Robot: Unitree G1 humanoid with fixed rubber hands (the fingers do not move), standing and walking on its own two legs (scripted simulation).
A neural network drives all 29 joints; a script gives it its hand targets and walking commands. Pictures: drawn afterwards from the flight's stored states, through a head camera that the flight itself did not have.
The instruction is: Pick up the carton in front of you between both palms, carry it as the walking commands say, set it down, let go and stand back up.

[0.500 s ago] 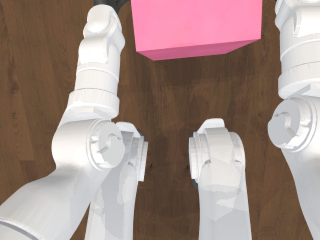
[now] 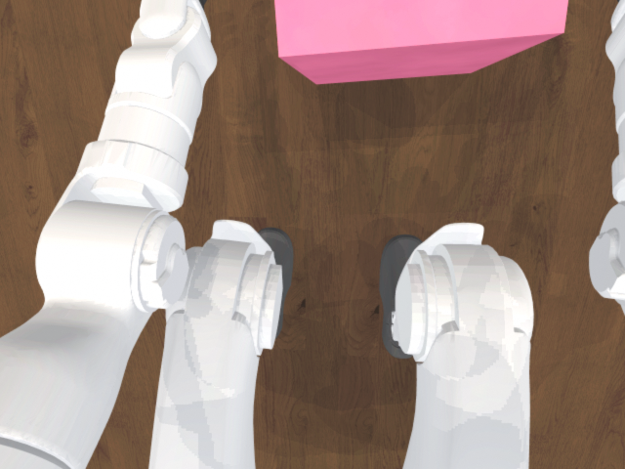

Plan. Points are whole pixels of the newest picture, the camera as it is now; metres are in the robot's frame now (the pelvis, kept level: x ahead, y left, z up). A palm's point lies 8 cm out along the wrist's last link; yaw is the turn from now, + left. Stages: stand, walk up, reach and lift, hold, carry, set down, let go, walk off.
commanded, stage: set down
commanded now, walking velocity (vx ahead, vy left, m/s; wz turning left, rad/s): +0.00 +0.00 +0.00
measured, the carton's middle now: out of the picture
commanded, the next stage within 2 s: let go in 1.04 s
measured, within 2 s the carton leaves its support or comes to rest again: neither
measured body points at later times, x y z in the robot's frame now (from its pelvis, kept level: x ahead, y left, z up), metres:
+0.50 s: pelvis +0.00 +0.00 +0.10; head +0.35 -0.06 +0.38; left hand +0.56 +0.10 -0.02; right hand +0.56 -0.29 -0.02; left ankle +0.12 +0.12 -0.33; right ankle +0.10 -0.10 -0.33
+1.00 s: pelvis +0.03 -0.01 +0.24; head +0.35 -0.07 +0.55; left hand +0.56 +0.10 +0.13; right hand +0.56 -0.30 +0.13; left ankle +0.12 +0.12 -0.33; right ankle +0.10 -0.10 -0.33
